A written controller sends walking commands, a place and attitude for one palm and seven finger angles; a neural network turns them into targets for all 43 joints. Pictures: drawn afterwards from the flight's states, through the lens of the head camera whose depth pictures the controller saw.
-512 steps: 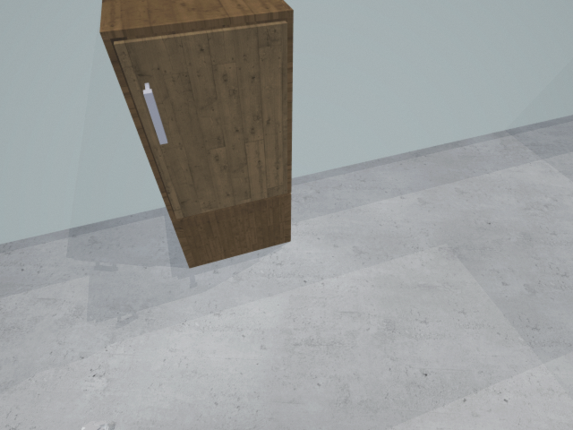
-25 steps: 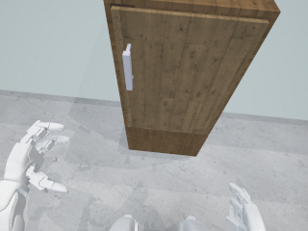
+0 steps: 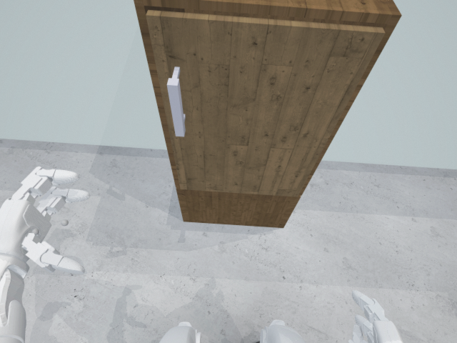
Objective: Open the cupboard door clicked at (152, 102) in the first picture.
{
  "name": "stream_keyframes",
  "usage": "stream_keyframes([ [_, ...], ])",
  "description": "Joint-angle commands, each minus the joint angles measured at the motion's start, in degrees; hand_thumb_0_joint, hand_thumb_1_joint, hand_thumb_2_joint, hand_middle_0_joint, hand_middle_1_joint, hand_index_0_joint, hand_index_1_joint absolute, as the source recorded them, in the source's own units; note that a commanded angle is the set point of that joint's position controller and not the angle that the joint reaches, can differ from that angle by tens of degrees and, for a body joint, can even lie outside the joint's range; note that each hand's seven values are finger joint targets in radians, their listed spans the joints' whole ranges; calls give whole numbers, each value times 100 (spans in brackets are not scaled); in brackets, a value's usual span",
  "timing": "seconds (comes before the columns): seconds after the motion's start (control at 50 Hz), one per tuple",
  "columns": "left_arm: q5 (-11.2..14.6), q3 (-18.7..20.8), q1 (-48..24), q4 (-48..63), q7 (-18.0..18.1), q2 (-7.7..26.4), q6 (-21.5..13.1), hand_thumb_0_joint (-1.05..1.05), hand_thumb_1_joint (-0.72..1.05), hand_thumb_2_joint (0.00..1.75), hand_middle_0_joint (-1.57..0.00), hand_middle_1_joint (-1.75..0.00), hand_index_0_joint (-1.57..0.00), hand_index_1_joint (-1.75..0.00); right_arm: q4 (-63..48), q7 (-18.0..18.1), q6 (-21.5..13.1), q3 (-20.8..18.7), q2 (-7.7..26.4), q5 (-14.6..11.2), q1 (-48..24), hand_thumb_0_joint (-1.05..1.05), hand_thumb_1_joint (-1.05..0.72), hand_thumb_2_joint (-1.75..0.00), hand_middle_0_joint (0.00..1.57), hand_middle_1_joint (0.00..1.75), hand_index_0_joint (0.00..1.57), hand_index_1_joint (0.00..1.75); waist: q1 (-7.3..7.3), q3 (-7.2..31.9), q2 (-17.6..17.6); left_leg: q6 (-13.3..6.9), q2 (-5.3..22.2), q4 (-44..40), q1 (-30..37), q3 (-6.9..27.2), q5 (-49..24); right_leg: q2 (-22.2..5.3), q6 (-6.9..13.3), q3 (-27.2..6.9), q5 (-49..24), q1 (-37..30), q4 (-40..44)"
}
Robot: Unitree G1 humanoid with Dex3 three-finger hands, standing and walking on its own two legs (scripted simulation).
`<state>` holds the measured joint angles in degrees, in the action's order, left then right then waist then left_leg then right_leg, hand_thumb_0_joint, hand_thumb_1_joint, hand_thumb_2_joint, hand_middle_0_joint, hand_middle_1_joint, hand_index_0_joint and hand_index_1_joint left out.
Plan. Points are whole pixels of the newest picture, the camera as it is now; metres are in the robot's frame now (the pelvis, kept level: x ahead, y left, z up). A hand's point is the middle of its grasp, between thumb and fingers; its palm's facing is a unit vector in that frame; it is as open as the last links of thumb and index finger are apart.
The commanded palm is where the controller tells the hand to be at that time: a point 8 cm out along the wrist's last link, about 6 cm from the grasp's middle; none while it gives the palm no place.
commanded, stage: raise the hand with hooked fingers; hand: left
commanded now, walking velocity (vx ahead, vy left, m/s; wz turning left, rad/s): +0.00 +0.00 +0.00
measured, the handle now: (178, 103) +0.57 +0.14 +0.04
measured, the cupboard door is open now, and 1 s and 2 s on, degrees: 0 0 0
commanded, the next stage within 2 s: move the hooked fingers beside the handle in 0.20 s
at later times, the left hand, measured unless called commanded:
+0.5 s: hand (72, 214) +0.30 +0.27 +0.05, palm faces -0.01 -1.00 -0.03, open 14.0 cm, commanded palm +0.29 +0.31 +0.06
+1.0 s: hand (107, 173) +0.38 +0.23 +0.05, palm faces -0.03 -1.00 -0.03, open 14.0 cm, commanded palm +0.36 +0.28 +0.05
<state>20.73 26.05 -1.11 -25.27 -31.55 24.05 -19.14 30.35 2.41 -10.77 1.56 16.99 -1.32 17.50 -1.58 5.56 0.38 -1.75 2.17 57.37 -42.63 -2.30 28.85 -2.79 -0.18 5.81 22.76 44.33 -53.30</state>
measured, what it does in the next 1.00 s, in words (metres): stands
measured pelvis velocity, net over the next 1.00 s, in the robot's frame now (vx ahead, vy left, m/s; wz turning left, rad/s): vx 0.00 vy -0.01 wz -0.01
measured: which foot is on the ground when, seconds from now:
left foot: down 0.00-1.00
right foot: down 0.00-1.00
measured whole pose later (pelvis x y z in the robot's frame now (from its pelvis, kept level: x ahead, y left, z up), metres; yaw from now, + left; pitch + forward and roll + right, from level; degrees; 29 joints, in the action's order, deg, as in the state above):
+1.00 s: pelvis +0.00 -0.01 +0.00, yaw +0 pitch +17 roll -2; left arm 14.3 23.8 -23.4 -43.9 -26.7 25.2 -21.5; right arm 33.8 2.8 -5.3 1.8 16.2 -1.2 18.9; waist -3.9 5.8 0.5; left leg -1.3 2.4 57.9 -46.6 -2.6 28.2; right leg -2.5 0.3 5.3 22.4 48.8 -54.5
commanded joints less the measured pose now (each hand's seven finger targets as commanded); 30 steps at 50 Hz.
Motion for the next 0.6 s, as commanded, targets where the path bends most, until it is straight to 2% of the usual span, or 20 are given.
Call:
stream_keyframes([
  [0.0, 157, 505, -867, 1301, 64, 1486, -462, 0, -50, 30, -30, -120, -30, -120, -734, 87, -283, -377, 810, -55, -54, 0, -90, -90, 20, 30, 20, 30, 115, 1721, 643, 143, -188, -917, 796, 374, -2335, 358, 187, -234, -1348, -1313, 424],
  [0.04, 152, 531, -915, 1302, 63, 1571, -450, 0, -50, 30, -30, -120, -30, -120, -708, 96, -290, -366, 830, -40, -46, 0, -90, -90, 20, 30, 20, 30, 106, 1651, 699, 148, -179, -915, 816, 409, -2409, 374, 212, -216, -1340, -1248, 411],
  [0.08, 168, 544, -845, 1184, 49, 1527, -417, 0, -50, 30, -30, -120, -30, -120, -701, 102, -276, -364, 827, -61, -46, 0, -90, -90, 20, 30, 20, 30, 98, 1659, 544, 153, -173, -943, 805, 419, -2323, 370, 181, -198, -1296, -1246, 434],
  [0.1, 178, 504, -845, 1188, 32, 1474, -402, 0, -50, 30, -30, -120, -30, -120, -700, 105, -284, -358, 815, -65, -78, 0, -90, -90, 20, 30, 20, 30, 99, 1610, 648, 159, -185, -952, 789, 401, -2246, 352, 180, -202, -1260, -1226, 448],
  [0.14, 221, 525, -916, 1045, 15, 1492, -358, 0, -50, 30, -30, -120, -30, -120, -703, 119, -270, -342, 831, -59, -86, 0, -90, -90, 20, 30, 20, 30, 72, 1470, 420, 131, -198, -938, 648, 390, -2060, 370, 192, -225, -1193, -1249, 494],
  [0.2, 174, 442, -934, 975, -11, 1416, -341, 0, -50, 30, -30, -120, -30, -120, -732, 133, -267, -340, 821, -82, -114, 0, -90, -90, 20, 30, 20, 30, 70, 1500, 367, 131, -197, -977, 629, 398, -1937, 346, 174, -207, -1097, -1238, 491],
  [0.24, 175, 425, -1058, 1028, -23, 1435, -352, 0, -50, 30, -30, -120, -30, -120, -732, 137, -274, -328, 823, -58, -127, 0, -90, -90, 20, 30, 20, 30, 69, 1490, 450, 125, -209, -941, 640, 398, -1935, 356, 200, -232, -1101, -1223, 480],
  [0.26, 171, 431, -1049, 1028, -37, 1435, -358, 0, -50, 30, -30, -120, -30, -120, -732, 139, -265, -326, 814, -73, -104, 0, -90, -90, 20, 30, 20, 30, 52, 1585, 392, 119, -212, -944, 664, 386, -1885, 355, 178, -252, -1074, -1255, 508],
  [0.28, 174, 431, -1038, 963, -42, 1425, -348, 0, -50, 30, -30, -120, -30, -120, -740, 145, -261, -317, 812, -72, -131, 0, -90, -90, 20, 30, 20, 30, 53, 1521, 339, 119, -215, -957, 597, 388, -1754, 349, 172, -249, -971, -1241, 524],
  [0.32, 155, 406, -1713, 802, -27, 1498, -376, 0, -50, 30, -30, -120, -30, -120, -642, 201, -246, -304, 836, -81, -135, 0, -90, -90, 20, 30, 20, 30, -84, 1369, 201, 96, -213, -897, 415, 383, -1403, 337, 147, -310, -693, -1105, 562],
  [0.34, 140, 427, -1935, 722, -28, 1586, -406, 0, -50, 30, -30, -120, -30, -120, -607, 232, -243, -294, 853, -64, -121, 0, -90, -90, 20, 30, 20, 30, -88, 1303, 252, 94, -212, -850, 355, 391, -1360, 348, 180, -351, -623, -1071, 549],
  [0.36, 74, 285, -2137, 661, -50, 1488, -424, 0, -50, 30, -30, -120, -30, -120, -583, 240, -248, -280, 831, -76, -117, 0, -90, -90, 20, 30, 20, 30, -117, 1358, 444, 99, -219, -876, 450, 391, -1369, 336, 185, -343, -637, -1004, 534],
  [0.38, 64, 226, -2189, 661, -52, 1432, -440, 0, -50, 30, -30, -120, -30, -120, -567, 247, -259, -286, 811, -80, -103, 0, -90, -90, 20, 30, 20, 30, -87, 1458, 616, 109, -216, -882, 549, 393, -1422, 323, 191, -339, -678, -993, 521],
  [0.44, -30, 44, -2459, 633, -17, 1395, -421, 0, -50, 30, -30, -120, -30, -120, -532, 252, -273, -292, 828, -62, -49, 0, -90, -90, 20, 30, 20, 30, -113, 1672, 613, 107, -201, -843, 682, 439, -1675, 331, 206, -316, -887, -977, 444],
  [0.46, -57, 242, -2383, 482, 10, 1577, -403, 0, -50, 30, -30, -120, -30, -120, -500, 247, -243, -307, 833, -61, 2, 0, -90, -90, 20, 30, 20, 30, -74, 1758, 416, 108, -190, -842, 643, 428, -1707, 324, 182, -326, -949, -1094, 464],
  [0.48, -92, 277, -2323, 358, 30, 1627, -383, 0, -50, 30, -30, -120, -30, -120, -518, 236, -215, -294, 839, -67, -3, 0, -90, -90, 20, 30, 20, 30, -32, 1717, 494, 119, -196, -872, 580, 428, -1734, 315, 190, -314, -960, -1111, 444],
  [0.5, -95, 227, -2402, 282, 60, 1543, -358, 0, -50, 30, -30, -120, -30, -120, -524, 228, -189, -293, 821, -73, -23, 0, -90, -90, 20, 30, 20, 30, -46, 1697, 375, 112, -201, -872, 522, 401, -1686, 311, 170, -322, -958, -1124, 450],
  [0.54, -138, 296, -2655, 201, 144, 1684, -352, 0, -50, 30, -30, -120, -30, -120, -511, 221, -143, -283, 837, -58, -13, 0, -90, -90, 20, 30, 20, 30, -24, 1694, 482, 118, -195, -869, 461, 415, -1691, 310, 197, -327, -948, -1127, 417],
  [0.58, -174, 245, -2625, 156, 223, 1585, -352, 0, -50, 30, -30, -120, -30, -120, -537, 187, -97, -295, 803, -69, 15, 0, -90, -90, 20, 30, 20, 30, -5, 1771, 587, 132, -196, -910, 557, 383, -1780, 300, 181, -325, -1033, -1137, 437],
])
